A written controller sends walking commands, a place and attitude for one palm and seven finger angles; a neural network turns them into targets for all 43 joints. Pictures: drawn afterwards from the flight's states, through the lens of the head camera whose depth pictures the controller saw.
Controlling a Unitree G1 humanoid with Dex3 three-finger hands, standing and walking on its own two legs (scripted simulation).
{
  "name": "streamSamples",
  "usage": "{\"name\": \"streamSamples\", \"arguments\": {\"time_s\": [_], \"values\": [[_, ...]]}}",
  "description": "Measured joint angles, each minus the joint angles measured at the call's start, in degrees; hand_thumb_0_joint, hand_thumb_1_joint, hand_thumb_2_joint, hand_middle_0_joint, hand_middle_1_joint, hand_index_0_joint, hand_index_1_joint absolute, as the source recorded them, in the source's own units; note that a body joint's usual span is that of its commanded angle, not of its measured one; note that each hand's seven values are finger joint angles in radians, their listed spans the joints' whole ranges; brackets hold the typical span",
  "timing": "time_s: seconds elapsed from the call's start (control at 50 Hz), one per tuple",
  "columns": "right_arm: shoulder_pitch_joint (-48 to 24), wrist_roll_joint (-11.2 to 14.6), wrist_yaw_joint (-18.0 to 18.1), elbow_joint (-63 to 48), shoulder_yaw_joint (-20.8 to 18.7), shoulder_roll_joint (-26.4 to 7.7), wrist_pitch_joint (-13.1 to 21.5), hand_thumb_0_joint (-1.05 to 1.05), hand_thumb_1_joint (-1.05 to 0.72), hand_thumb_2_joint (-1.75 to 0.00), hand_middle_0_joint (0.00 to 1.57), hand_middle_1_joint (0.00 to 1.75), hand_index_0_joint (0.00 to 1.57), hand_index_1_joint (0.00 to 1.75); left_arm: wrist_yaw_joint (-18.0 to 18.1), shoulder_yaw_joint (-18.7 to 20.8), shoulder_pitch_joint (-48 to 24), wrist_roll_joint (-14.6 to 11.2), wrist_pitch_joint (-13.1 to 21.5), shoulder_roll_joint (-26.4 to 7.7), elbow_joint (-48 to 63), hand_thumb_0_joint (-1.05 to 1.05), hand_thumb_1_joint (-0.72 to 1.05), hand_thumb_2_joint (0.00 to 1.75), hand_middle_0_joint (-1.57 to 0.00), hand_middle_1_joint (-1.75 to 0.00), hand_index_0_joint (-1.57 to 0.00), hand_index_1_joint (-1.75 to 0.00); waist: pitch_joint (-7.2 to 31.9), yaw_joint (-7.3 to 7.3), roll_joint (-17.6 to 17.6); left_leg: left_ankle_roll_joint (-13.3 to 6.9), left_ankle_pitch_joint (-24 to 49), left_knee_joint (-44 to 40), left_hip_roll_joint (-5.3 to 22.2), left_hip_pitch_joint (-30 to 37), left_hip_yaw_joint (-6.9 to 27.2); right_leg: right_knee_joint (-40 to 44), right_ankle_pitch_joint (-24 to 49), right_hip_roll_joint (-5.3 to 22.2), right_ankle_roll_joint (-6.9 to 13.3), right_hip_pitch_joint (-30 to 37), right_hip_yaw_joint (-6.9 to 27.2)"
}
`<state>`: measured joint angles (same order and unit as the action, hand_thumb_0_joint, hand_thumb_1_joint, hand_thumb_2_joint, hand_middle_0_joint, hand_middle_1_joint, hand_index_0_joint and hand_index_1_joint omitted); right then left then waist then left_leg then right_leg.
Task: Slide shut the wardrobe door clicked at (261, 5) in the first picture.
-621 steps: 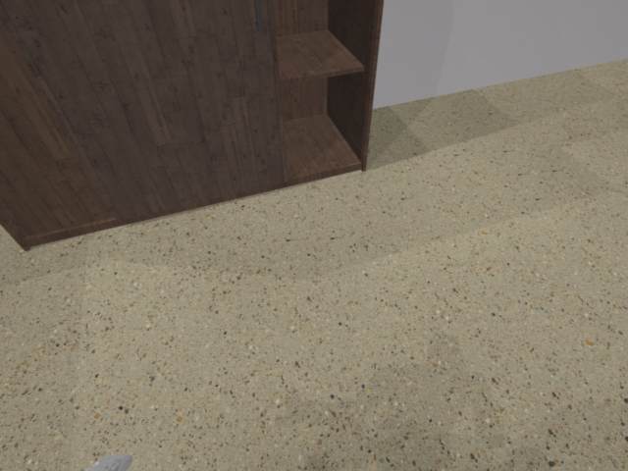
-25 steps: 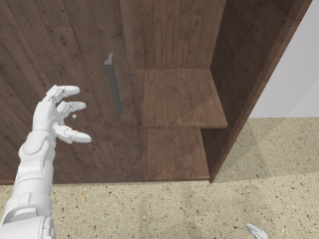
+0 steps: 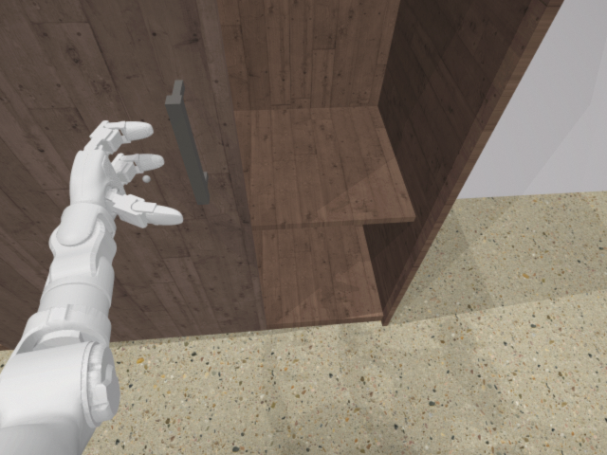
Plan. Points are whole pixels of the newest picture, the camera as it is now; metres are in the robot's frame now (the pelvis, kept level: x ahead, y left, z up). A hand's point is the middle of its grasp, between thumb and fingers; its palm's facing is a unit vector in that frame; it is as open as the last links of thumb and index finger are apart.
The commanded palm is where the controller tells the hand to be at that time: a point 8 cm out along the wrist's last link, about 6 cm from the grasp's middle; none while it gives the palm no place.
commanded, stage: move the hooked fingers beside the handle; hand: left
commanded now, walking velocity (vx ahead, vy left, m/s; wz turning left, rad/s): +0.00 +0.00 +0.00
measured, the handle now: (192, 148) +0.52 +0.15 +0.11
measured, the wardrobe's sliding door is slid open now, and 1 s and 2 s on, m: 0.40 0.40 0.40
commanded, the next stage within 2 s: feel for the door with the fingertips in 0.84 s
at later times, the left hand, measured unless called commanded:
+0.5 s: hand (143, 179) +0.45 +0.20 +0.11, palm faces +0.09 -1.00 -0.02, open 14.0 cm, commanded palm +0.42 +0.25 +0.11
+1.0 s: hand (149, 178) +0.45 +0.20 +0.11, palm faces +0.07 -1.00 -0.02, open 14.0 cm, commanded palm +0.42 +0.24 +0.11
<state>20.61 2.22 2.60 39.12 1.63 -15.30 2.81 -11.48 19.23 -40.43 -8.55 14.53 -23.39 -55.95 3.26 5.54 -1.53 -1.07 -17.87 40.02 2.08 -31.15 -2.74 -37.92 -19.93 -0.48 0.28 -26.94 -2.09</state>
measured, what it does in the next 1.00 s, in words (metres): stands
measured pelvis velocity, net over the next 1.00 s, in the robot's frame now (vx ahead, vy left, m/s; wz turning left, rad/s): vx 0.01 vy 0.00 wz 0.00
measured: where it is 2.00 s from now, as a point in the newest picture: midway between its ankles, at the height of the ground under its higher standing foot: outside the picture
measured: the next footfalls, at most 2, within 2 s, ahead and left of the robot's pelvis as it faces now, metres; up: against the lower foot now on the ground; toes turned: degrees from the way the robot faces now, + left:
none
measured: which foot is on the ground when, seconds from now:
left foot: down 0.00-1.00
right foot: down 0.00-1.00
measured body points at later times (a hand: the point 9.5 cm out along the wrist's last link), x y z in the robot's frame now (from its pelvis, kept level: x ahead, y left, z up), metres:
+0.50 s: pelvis +0.01 -0.01 +0.00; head +0.06 -0.01 +0.45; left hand +0.44 +0.26 +0.11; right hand +0.05 -0.27 -0.12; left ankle +0.02 +0.11 -0.72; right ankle -0.01 -0.12 -0.72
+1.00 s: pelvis +0.01 +0.00 +0.00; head +0.06 +0.00 +0.44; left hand +0.44 +0.25 +0.11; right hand +0.06 -0.26 -0.12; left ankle +0.02 +0.11 -0.72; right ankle -0.01 -0.12 -0.72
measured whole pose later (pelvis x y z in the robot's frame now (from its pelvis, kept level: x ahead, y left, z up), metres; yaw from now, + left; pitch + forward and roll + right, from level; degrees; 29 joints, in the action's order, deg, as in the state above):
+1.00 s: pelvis +0.01 +0.00 +0.00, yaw +0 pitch +10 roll -1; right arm 20.7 2.4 2.1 37.4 1.5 -15.0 -0.2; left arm -11.2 19.0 -39.5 -8.9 15.2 -23.0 -54.9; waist 4.4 5.3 -1.7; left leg -0.9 -19.1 41.7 2.5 -32.5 -2.6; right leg -39.2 -20.9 -0.9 0.4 -28.2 -2.0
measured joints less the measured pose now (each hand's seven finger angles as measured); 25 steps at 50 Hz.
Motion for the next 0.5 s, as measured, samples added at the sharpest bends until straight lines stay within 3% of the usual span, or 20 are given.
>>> {"name": "streamSamples", "arguments": {"time_s": [0.1,0.26,0.5], "values": [[1.01,-0.22,-0.35,0.64,-0.37,-0.01,-0.78,0.01,-0.91,-0.9,0.2,0.3,0.21,0.3,0.29,0.34,-1.95,0.35,1.6,-0.31,-1.77,-0.01,-0.5,0.3,-0.3,-1.2,-0.3,-1.2,0.37,0.31,-0.14,0.13,-0.34,0.72,0.27,-1.18,-0.02,-0.64,-0.25,-0.24,0.13,-1.2,0.06],[1.91,-0.24,-0.65,-0.45,-0.55,-0.19,-2.49,0.01,-0.91,-0.9,0.2,0.3,0.21,0.3,0.28,1.87,-0.83,0.98,1.42,-0.82,-2.08,-0.01,-0.5,0.3,-0.3,-1.2,-0.3,-1.2,0.86,0.9,-0.14,0.31,-0.71,0.97,0.73,-1.74,-0.48,-1.04,-0.47,-0.67,0.32,-2.1,0.58],[0.48,0.32,-0.15,-1.2,-0.74,-0.27,-2.87,0.01,-0.91,-0.9,0.2,0.3,0.21,0.3,-0.74,1.49,2.43,-0.39,0.91,-1.0,1.36,-0.01,-0.5,0.3,-0.3,-1.2,-0.3,-1.2,1.06,0.05,-0.19,0.53,-0.88,0.69,0.83,-0.69,0.17,-0.19,-0.55,-0.85,0.54,-0.56,-0.02]]}}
